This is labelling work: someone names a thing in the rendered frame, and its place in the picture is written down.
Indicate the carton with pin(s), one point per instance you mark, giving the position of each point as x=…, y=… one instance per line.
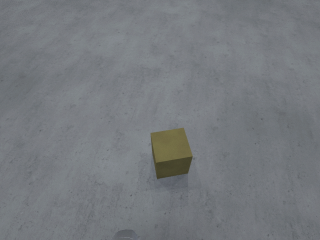
x=171, y=152

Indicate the robot left thigh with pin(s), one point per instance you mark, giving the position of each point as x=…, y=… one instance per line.
x=126, y=234

